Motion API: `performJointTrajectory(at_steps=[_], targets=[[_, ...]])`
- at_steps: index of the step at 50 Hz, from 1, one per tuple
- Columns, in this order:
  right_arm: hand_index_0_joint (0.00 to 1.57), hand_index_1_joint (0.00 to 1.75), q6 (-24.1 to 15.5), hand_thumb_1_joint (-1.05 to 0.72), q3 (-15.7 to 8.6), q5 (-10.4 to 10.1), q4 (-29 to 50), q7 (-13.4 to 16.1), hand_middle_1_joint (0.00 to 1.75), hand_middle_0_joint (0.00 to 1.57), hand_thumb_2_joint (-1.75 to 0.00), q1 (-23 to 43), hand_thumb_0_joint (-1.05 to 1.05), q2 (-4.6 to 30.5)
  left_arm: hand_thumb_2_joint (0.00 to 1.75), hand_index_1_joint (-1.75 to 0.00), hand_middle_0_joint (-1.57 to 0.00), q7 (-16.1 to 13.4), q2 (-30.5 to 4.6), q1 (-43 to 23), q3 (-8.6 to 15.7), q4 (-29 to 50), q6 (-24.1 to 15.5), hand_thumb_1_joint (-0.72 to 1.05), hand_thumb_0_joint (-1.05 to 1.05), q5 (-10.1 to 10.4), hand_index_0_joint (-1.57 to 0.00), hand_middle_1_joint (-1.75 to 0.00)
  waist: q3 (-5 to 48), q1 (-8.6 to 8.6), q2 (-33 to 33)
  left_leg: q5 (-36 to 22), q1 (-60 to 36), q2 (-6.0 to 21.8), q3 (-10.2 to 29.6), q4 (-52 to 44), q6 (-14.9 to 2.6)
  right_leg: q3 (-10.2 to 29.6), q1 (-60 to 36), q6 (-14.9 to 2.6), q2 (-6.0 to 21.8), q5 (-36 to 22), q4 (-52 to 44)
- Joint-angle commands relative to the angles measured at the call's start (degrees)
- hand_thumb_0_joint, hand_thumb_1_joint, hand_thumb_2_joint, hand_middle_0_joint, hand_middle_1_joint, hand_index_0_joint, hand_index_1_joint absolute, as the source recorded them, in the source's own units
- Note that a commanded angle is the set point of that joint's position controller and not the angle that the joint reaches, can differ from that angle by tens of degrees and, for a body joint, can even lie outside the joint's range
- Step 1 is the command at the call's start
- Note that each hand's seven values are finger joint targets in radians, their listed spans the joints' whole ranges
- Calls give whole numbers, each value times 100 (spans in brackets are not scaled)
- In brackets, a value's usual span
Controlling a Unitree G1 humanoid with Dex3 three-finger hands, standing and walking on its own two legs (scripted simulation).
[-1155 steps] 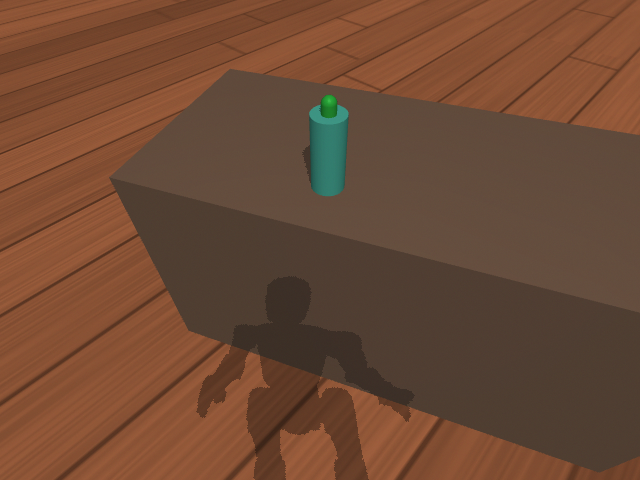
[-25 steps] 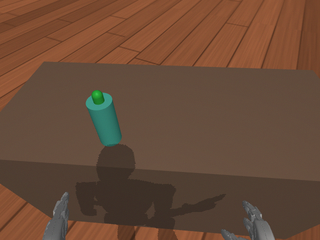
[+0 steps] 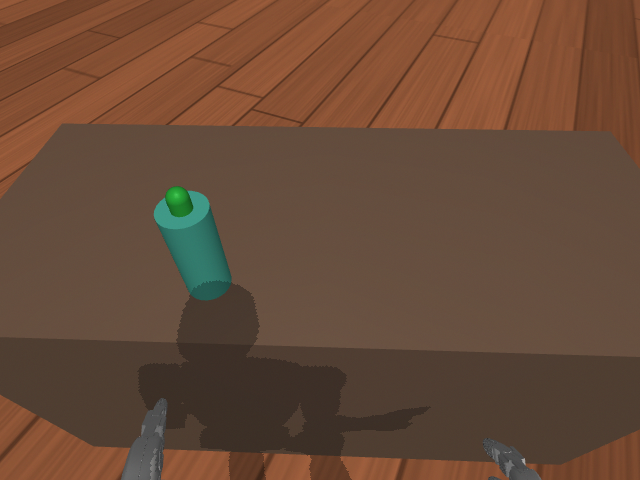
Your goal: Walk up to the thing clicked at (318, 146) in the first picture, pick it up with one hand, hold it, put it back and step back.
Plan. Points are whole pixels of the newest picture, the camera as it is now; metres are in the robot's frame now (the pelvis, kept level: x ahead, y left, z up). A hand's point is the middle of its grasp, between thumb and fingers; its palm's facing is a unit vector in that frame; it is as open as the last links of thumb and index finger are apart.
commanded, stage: home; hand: left
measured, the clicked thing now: (194, 241) +0.44 +0.20 +0.03
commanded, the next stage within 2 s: stand in 1.96 s
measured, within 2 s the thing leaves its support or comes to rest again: neither
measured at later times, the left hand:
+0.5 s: hand out of the picture +0.03 +0.27 -0.14, palm faces -0.03 -0.92 -0.40, open 17.6 cm
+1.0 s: hand out of the picture +0.01 +0.25 -0.15, palm faces -0.03 -0.93 -0.36, open 17.6 cm
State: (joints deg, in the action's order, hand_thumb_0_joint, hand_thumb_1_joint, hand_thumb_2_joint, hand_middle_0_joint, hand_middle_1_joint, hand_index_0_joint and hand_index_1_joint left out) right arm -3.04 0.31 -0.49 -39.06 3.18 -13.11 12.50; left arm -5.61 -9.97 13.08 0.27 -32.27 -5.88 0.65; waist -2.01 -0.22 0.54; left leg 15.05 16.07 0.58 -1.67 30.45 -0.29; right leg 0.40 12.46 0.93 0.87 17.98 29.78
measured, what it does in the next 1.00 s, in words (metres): stands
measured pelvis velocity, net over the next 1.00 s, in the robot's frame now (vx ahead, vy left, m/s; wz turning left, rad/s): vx -0.02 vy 0.00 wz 0.01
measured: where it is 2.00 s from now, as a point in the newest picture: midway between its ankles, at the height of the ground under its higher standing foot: outside the picture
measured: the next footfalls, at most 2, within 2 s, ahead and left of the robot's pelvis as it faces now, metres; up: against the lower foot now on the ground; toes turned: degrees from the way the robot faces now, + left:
none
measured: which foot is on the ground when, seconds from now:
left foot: down 0.00-1.00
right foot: down 0.00-1.00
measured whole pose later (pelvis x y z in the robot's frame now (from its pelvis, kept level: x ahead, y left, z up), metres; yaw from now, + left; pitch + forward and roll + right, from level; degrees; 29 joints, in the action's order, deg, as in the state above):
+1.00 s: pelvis -0.02 +0.00 +0.01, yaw +1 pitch -2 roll +0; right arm 0.0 0.3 0.8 -64.7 -0.8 -8.7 20.2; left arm -0.4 -19.9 10.8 -1.4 -64.9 -0.9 -0.7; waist -2.0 -0.1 0.9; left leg 7.9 10.0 0.2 -0.9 20.0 -0.2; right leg -0.4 6.8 0.8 1.1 11.9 20.8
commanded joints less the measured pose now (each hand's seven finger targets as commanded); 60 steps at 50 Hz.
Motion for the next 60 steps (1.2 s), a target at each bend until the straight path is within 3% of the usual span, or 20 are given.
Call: performJointTrajectory(at_steps=[1,2,3,4,8,10,11,14,16,23,27,31,38,43,45,54,60], targets=[[20,30,-266,-89,-304,-18,789,84,30,20,-90,377,0,733,1,-4,-4,-83,-680,-437,316,977,-246,-61,0,-43,-4,-4,1052,-48,-99,-1549,-735,-4,-63,-334,5,-241,-57,-124,-134,-1712,-376],[20,30,-238,-89,-308,-20,784,91,30,20,-90,381,0,735,1,-4,-4,-73,-691,-352,300,930,-235,-61,0,-46,-4,-4,1096,-56,-124,-1692,-750,-14,-71,-308,3,-236,-128,-116,-127,-1870,-375],[20,30,-114,-89,-531,387,112,-82,30,20,-90,135,0,1519,2,-5,-5,92,-1942,155,452,-201,-31,-61,0,-355,-5,-5,1364,33,223,-2975,-1003,515,405,244,-189,291,-220,-296,556,-3166,67],[20,30,-26,-89,-547,341,32,-149,30,20,-90,153,0,1525,1,-4,-5,152,-2006,278,503,-263,65,-61,0,-361,-5,-4,1486,-54,172,-3138,-910,517,412,207,-247,261,-466,-336,578,-3327,136],[20,30,13,-90,-394,207,-335,-276,30,20,-90,254,0,1410,5,-5,-5,302,-1759,-164,247,-683,151,-56,0,-227,-5,-5,930,63,-156,-2318,-796,532,532,-158,-215,270,-100,-272,533,-2479,-167],[20,30,63,-90,-366,215,-557,-318,30,20,-90,474,0,1458,4,-5,-5,332,-1816,-284,171,-975,181,-58,0,-226,-5,-5,517,52,-184,-1587,-568,550,592,-399,-205,323,-11,-268,556,-1746,-484],[20,30,85,-90,-346,219,-677,-336,30,20,-90,523,0,1442,5,-5,-5,349,-1868,-324,147,-1109,191,-56,0,-245,-5,-5,400,68,-250,-1404,-629,544,605,-495,-181,344,133,-276,553,-1450,-618],[20,30,113,-90,-340,193,-1015,-354,30,20,-90,599,0,1569,5,-5,-5,380,-2031,-468,121,-1454,211,-57,0,-234,-5,-5,330,104,-182,-1242,-738,513,617,-660,-136,442,60,-301,580,-1268,-870],[20,30,132,-90,-309,204,-1246,-363,30,20,-90,644,0,1630,3,-5,-4,396,-2068,-519,94,-1696,254,-60,0,-220,-5,-5,117,96,-79,-801,-582,509,672,-920,-119,442,75,-290,553,-663,-1051],[20,30,137,-89,-263,174,-1865,-371,30,20,-90,699,0,1852,3,-4,-4,455,-2283,-436,41,-2377,324,-60,0,-183,-5,-5,105,48,11,-322,-715,577,809,-1350,-109,475,-79,-282,544,-264,-1328],[20,30,148,-89,-248,167,-2051,-358,30,20,-90,714,0,1915,4,-5,-5,450,-2374,-428,40,-2601,337,-59,0,-180,-5,-5,158,37,-14,-349,-791,591,817,-1410,-118,508,-165,-266,566,-354,-1409],[20,30,179,-89,-238,168,-2186,-356,30,20,-90,636,0,1967,2,-4,-4,462,-2408,-320,54,-2772,384,-61,0,-173,-4,-4,-116,19,-16,271,-541,570,906,-1601,-111,509,20,-249,509,210,-1495],[20,30,175,-90,-253,166,-2246,-341,30,20,-90,646,0,1991,2,-4,-4,475,-2321,-272,72,-2903,397,-61,0,-172,-4,-4,-80,9,64,398,-450,587,946,-1629,-136,528,-44,-264,501,127,-1450],[20,30,165,-90,-246,137,-2242,-328,30,20,-90,638,0,1935,3,-4,-4,465,-2282,-315,65,-2914,375,-60,0,-170,-4,-5,111,42,-20,-145,-692,594,864,-1479,-147,568,-131,-264,579,-271,-1463],[20,30,165,-90,-231,126,-2267,-323,30,20,-90,641,0,1934,3,-4,-4,461,-2261,-333,65,-2939,383,-60,0,-158,-5,-5,-10,46,-5,-116,-647,594,892,-1530,-140,518,-101,-255,546,-300,-1439],[20,30,125,-90,-189,103,-2295,-288,30,20,-90,700,0,1946,3,-4,-4,453,-2230,-520,71,-2939,380,-60,0,-113,-4,-5,314,26,-44,-1384,-963,654,762,-1376,-107,532,-574,-224,648,-1420,-1383],[20,30,138,-90,-198,106,-2313,-264,30,20,-90,806,0,1953,3,-4,-4,454,-2205,-593,86,-2950,416,-60,0,-122,-4,-5,285,11,-59,-1354,-1076,682,723,-1405,-81,483,-551,-207,630,-1298,-1436]])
